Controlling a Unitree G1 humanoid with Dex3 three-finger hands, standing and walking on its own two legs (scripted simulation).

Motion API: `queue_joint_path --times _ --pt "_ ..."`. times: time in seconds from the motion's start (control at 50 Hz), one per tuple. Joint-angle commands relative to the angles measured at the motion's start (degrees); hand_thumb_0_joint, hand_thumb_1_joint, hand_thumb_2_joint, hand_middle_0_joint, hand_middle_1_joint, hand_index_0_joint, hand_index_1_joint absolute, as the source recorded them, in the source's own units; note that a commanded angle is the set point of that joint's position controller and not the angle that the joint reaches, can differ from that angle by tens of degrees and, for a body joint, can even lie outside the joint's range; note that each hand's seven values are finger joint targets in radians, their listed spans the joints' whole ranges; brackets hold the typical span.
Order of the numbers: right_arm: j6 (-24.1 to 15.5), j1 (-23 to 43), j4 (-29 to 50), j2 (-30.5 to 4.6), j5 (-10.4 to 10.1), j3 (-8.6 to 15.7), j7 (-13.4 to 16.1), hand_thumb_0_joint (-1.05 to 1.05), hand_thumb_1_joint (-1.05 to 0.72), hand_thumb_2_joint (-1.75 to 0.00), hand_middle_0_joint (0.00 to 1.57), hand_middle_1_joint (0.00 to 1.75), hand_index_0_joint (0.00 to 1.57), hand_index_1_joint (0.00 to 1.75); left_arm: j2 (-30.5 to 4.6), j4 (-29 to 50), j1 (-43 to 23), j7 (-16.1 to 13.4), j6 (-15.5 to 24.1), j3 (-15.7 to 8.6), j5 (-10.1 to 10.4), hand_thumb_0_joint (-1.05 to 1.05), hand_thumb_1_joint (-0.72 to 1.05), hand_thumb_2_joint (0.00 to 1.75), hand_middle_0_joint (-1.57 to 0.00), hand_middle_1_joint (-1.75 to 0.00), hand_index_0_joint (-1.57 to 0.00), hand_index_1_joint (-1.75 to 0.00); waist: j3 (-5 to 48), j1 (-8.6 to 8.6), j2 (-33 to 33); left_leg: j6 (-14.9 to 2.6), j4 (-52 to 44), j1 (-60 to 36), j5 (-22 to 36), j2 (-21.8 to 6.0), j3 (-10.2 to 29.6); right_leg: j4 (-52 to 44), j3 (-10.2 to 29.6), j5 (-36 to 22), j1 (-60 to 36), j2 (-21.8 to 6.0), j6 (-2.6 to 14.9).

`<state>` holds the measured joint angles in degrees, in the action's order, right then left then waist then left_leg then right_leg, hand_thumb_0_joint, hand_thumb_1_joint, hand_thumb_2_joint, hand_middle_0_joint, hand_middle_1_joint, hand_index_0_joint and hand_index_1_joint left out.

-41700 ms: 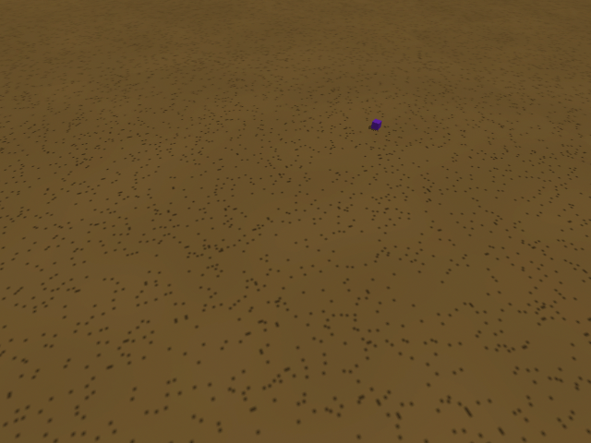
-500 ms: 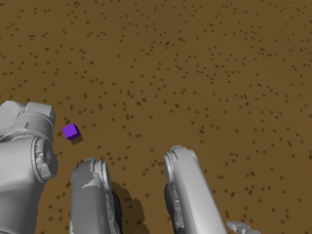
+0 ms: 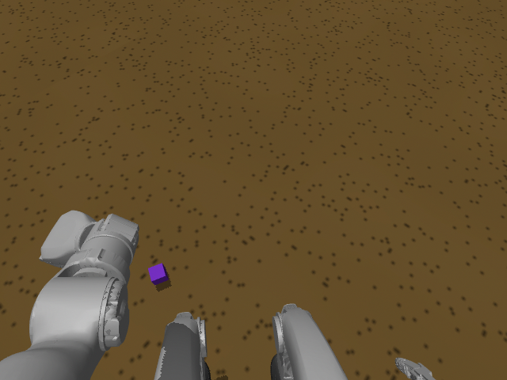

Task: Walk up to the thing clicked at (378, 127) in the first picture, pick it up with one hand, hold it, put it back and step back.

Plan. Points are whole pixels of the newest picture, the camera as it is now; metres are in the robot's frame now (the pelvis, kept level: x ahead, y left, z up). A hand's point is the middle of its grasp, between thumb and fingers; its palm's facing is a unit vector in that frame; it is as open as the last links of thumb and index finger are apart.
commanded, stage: lift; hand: left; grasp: from above
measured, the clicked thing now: (158, 274) +0.48 +0.28 -0.56
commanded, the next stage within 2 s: go down in 0.56 s
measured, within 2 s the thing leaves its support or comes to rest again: neither
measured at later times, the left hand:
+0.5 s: hand (75, 224) +0.37 +0.24 +0.05, palm faces -0.09 -0.45 -0.89, open 7.5 cm
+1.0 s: hand (60, 212) +0.37 +0.25 +0.07, palm faces -0.06 -0.43 -0.90, open 10.6 cm
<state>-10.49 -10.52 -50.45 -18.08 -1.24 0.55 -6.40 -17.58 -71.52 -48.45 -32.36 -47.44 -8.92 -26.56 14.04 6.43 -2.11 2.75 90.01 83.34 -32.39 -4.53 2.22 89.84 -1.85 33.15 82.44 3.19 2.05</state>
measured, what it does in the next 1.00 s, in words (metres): rises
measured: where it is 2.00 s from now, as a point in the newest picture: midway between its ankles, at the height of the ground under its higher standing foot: outside the picture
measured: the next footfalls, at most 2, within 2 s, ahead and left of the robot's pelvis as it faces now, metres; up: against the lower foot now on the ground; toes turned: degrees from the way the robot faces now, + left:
none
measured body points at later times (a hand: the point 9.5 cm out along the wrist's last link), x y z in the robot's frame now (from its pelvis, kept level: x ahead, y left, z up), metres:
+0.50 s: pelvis +0.03 +0.00 +0.11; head +0.10 -0.01 +0.55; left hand +0.37 +0.26 +0.10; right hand +0.11 -0.25 -0.03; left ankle +0.08 +0.15 -0.54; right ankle +0.07 -0.10 -0.54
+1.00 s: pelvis +0.05 +0.01 +0.13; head +0.11 +0.01 +0.58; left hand +0.38 +0.27 +0.12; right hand +0.16 -0.25 +0.00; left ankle +0.08 +0.15 -0.54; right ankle +0.07 -0.10 -0.54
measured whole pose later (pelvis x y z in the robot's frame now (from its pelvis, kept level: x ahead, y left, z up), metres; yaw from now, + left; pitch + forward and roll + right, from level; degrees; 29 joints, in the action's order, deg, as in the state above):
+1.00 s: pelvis +0.05 +0.01 +0.13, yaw +0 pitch +15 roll -1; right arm -8.0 -8.9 -50.6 -16.4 3.5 2.2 -11.1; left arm -11.4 -74.2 -47.6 -42.9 -51.5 -10.2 -19.6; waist 8.1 3.9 -1.4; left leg 1.9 57.0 48.1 -24.1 -4.1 -0.5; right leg 56.2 0.3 24.5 47.1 2.7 1.0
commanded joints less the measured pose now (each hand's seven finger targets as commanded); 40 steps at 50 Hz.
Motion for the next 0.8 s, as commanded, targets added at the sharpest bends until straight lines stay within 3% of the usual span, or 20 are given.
queue_joint_path --times 0.0,0.02,0.08,0.16,0.24,0.3,0.38,0.4,0.42,0.46,0.48,0.5,0.52,0.56,0.58,0.64,0.7,0.74,0.76,0.78 --pt "-2.3 -1.9 2.2 -8.5 -0.5 2.9 1.2 0.0 -0.89 -0.9 0.2 0.3 0.2 0.3 -10.5 6.5 -23.0 -4.0 -0.2 1.4 -0.2 0.0 0.15 0.77 -0.51 -0.89 -0.55 -0.86 21.4 0.83 -2.1 -2.14 -16.3 -24.2 4.9 2.3 -1.5 -22.1 1.6 -3.8 -19.1 0.5 -1.58" --pt "-2.4 -2.0 1.7 -7.9 -0.5 2.5 1.2 0.0 -0.89 -0.9 0.2 0.3 0.2 0.3 -8.9 6.0 -23.4 -4.2 -0.3 2.0 0.2 0.0 0.18 0.78 -0.55 -0.88 -0.58 -0.85 20.7 0.8 -2.5 -2.14 -17.1 -24.6 5.0 2.5 -1.8 -23.4 2.1 -3.6 -20.5 0.5 -1.63" --pt "-2.7 -1.6 1.2 -7.7 -0.4 2.5 1.0 0.0 -0.88 -0.9 0.2 0.3 0.2 0.3 -9.1 3.1 -22.5 -4.2 -1.0 1.6 0.8 0.0 0.25 0.77 -0.58 -0.88 -0.62 -0.85 17.2 0.74 -1.7 -1.88 -20.5 -27.7 5.3 2.4 -1.8 -26.9 2.3 -3.2 -22.5 0.3 -1.76" --pt "-2.9 -2.0 0.6 -6.4 -0.1 2.4 0.5 0.0 -0.88 -0.9 0.2 0.3 0.2 0.3 -7.6 1.1 -21.1 -5.0 -2.0 2.3 -0.7 0.0 0.28 0.72 -0.59 -0.88 -0.64 -0.83 16.0 0.35 -0.4 -1.9 -23.2 -29.6 8.7 2.9 -3.0 -30.8 3.1 -6.9 -29.0 0.1 -2.46" --pt "-2.6 -2.2 1.0 -5.9 1.0 3.0 -0.4 0.0 -0.89 -0.9 0.2 0.3 0.2 0.3 -4.7 2.1 -21.0 -6.3 -2.9 2.4 1.9 0.0 0.27 0.69 -0.58 -0.87 -0.63 -0.82 16.9 0.13 0.4 -1.69 -25.3 -32.4 12.9 3.3 -4.2 -33.5 3.4 -13.9 -34.3 -0.1 -2.93" --pt "-2.3 -2.0 1.2 -6.7 1.7 3.7 -1.1 0.0 -0.89 -0.9 0.2 0.3 0.2 0.3 -6.3 4.2 -21.4 -6.9 -3.0 1.8 3.5 0.0 0.28 0.68 -0.6 -0.85 -0.64 -0.81 17.3 -0.2 1.0 -1.37 -27.9 -35.8 14.4 2.9 -3.9 -35.2 2.8 -15.4 -37.0 0.1 -2.91" --pt "-1.7 -2.2 0.9 -6.9 2.1 3.7 -1.7 0.0 -0.89 -0.9 0.2 0.3 0.2 0.3 -7.7 8.1 -22.8 -6.9 -2.8 2.0 3.2 0.0 0.35 0.63 -0.64 -0.84 -0.69 -0.79 17.0 -0.82 -0.2 -1.16 -31.4 -39.5 15.0 3.0 -3.6 -37.8 2.4 -14.9 -39.6 0.2 -2.92" --pt "-1.5 -1.6 1.5 -6.7 2.0 3.6 -1.8 0.0 -0.89 -0.9 0.2 0.3 0.2 0.3 -6.5 4.4 -20.3 -6.9 -3.5 2.3 3.5 0.0 0.36 0.63 -0.64 -0.85 -0.69 -0.79 17.0 -0.78 0.7 -1.18 -31.6 -39.6 15.8 3.0 -4.0 -38.2 2.8 -16.4 -40.5 0.1 -3.13" --pt "-1.4 -1.6 1.5 -6.7 2.0 3.7 -2.0 0.0 -0.89 -0.9 0.2 0.3 0.2 0.3 -7.4 9.1 -21.5 -6.9 -3.1 2.3 3.3 0.0 0.37 0.65 -0.66 -0.84 -0.71 -0.8 18.1 -0.34 1.5 -1.33 -32.5 -40.9 16.4 3.2 -4.0 -38.9 2.7 -17.4 -42.2 0.1 -3.24" --pt "-0.9 -1.4 1.9 -6.7 2.0 3.9 -2.2 0.0 -0.89 -0.9 0.2 0.3 0.2 0.3 -5.0 6.3 -18.6 -6.8 -4.1 3.0 3.8 0.0 0.37 0.63 -0.65 -0.84 -0.7 -0.79 17.4 -0.53 1.2 -1.23 -34.0 -42.0 17.4 3.3 -4.1 -39.6 2.6 -18.8 -43.2 0.0 -3.14" --pt "-0.9 -1.7 1.9 -7.0 2.1 3.9 -2.2 0.0 -0.89 -0.9 0.2 0.3 0.2 0.3 -6.8 12.0 -22.2 -7.1 -3.6 2.6 3.9 0.0 0.35 0.62 -0.65 -0.82 -0.7 -0.78 18.6 -1.11 0.6 -1.3 -34.7 -43.3 17.5 3.4 -4.1 -40.6 2.8 -18.6 -44.6 0.3 -3.05" --pt "-0.5 -1.7 1.8 -6.9 2.1 4.0 -2.3 0.0 -0.89 -0.9 0.2 0.3 0.2 0.3 -5.8 10.0 -21.5 -7.4 -4.1 2.5 4.1 0.0 0.37 0.62 -0.66 -0.82 -0.71 -0.77 18.4 -1.08 0.8 -1.29 -35.0 -44.1 18.4 3.4 -4.4 -41.0 2.8 -20.2 -45.4 0.2 -3.2" --pt "-0.5 -0.6 2.5 -7.2 2.0 4.0 -2.4 0.0 -0.89 -0.9 0.2 0.3 0.2 0.3 -4.0 6.9 -18.6 -7.3 -4.9 3.8 4.1 0.0 0.37 0.63 -0.67 -0.81 -0.71 -0.77 16.8 -0.83 1.9 -1.18 -36.8 -45.0 17.6 3.2 -4.1 -41.8 2.4 -18.6 -46.1 0.4 -3.01" --pt "-0.1 -0.9 2.1 -7.2 2.2 4.0 -2.6 0.0 -0.89 -0.9 0.2 0.3 0.2 0.3 -5.8 11.9 -21.7 -7.9 -4.8 2.5 4.4 0.0 0.38 0.63 -0.68 -0.81 -0.72 -0.77 16.5 -1.17 0.6 -1.13 -37.4 -46.6 17.7 3.3 -4.1 -42.4 2.4 -18.8 -45.7 0.3 -2.94" --pt "0.0 0.2 2.7 -7.5 2.1 4.2 -2.6 0.0 -0.89 -0.9 0.2 0.3 0.2 0.3 -3.1 5.9 -18.1 -7.8 -5.7 3.7 4.5 0.0 0.42 0.62 -0.71 -0.8 -0.75 -0.75 15.0 -1.13 1.7 -0.95 -38.4 -47.4 17.7 2.9 -4.1 -42.7 2.0 -18.5 -45.8 0.5 -2.77" --pt "0.2 0.0 2.5 -7.8 2.2 4.2 -2.8 0.0 -0.89 -0.9 0.2 0.3 0.2 0.3 -4.3 9.6 -20.8 -8.4 -5.7 2.7 4.8 0.0 0.43 0.58 -0.71 -0.78 -0.76 -0.74 13.6 -1.28 1.1 -0.71 -40.6 -49.2 16.8 2.7 -3.1 -43.3 1.2 -17.6 -45.6 0.5 -2.59" --pt "0.4 0.6 2.7 -7.6 2.2 4.0 -3.2 0.0 -0.87 -0.88 0.2 0.3 0.2 0.3 -3.3 8.4 -20.8 -8.5 -6.5 3.2 4.3 0.0 0.25 0.54 -0.53 -0.77 -0.58 -0.73 11.8 -1.25 0.9 -0.82 -41.3 -49.3 16.4 3.0 -3.4 -44.8 1.9 -16.4 -45.5 0.6 -2.49" --pt "0.5 1.2 3.2 -7.5 2.3 3.8 -3.3 0.0 -0.87 -0.88 0.2 0.3 0.2 0.3 -1.7 4.6 -17.0 -8.9 -7.0 3.6 4.1 0.0 0.09 0.62 -0.37 -0.84 -0.42 -0.8 9.7 -1.39 2.5 -0.77 -41.8 -49.0 16.1 3.1 -3.7 -45.4 1.8 -15.8 -45.7 0.5 -2.52" --pt "0.3 1.1 3.1 -7.6 2.5 4.0 -3.4 0.0 -0.87 -0.88 0.2 0.3 0.2 0.3 -3.4 7.2 -19.0 -9.5 -6.6 2.7 3.9 0.0 0.01 0.62 -0.31 -0.84 -0.35 -0.8 10.2 -1.67 2.3 -0.83 -41.6 -48.9 16.1 3.2 -3.7 -45.6 2.0 -15.8 -45.6 0.4 -2.56" --pt "0.2 1.2 2.8 -7.1 2.8 3.9 -3.5 0.0 -0.87 -0.88 0.2 0.3 0.2 0.3 -2.1 6.8 -19.2 -9.8 -6.3 2.8 4.1 0.0 -0.07 0.65 -0.3 -0.86 -0.34 -0.82 9.8 -1.27 2.3 -0.87 -41.5 -48.4 15.9 3.1 -3.7 -45.6 2.3 -15.8 -45.0 0.3 -2.49"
